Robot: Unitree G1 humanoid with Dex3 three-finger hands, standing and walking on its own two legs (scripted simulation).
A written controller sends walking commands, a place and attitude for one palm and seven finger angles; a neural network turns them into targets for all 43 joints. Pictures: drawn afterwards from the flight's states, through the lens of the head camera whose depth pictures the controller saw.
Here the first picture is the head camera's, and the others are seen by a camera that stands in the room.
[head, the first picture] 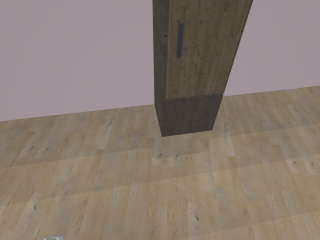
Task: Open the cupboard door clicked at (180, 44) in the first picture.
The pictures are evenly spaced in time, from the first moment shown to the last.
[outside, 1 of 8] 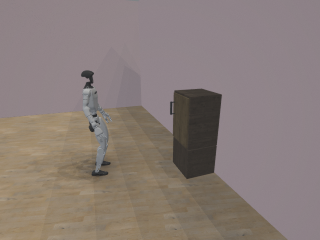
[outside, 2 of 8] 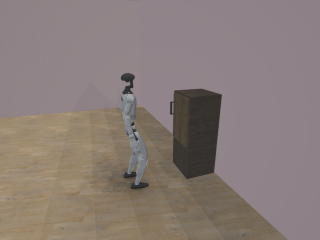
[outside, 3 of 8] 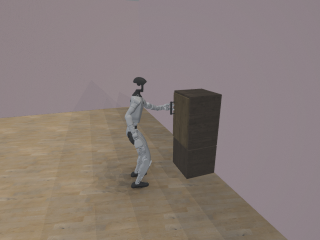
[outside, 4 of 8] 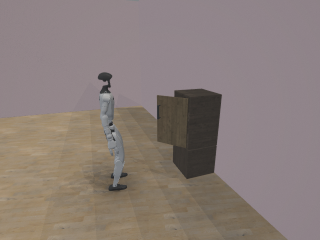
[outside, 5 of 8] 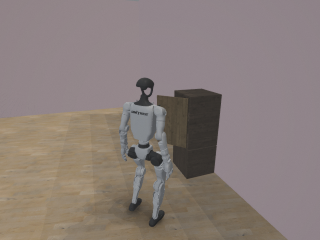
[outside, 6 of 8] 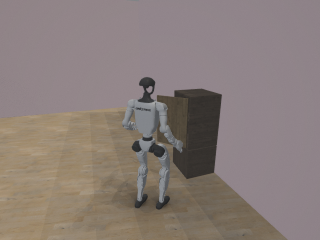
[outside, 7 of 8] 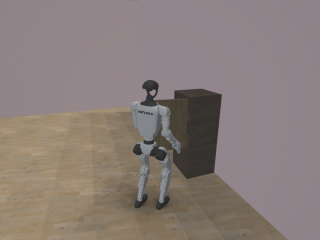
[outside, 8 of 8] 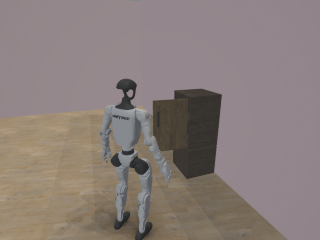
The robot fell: no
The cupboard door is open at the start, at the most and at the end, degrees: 0 85 85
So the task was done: yes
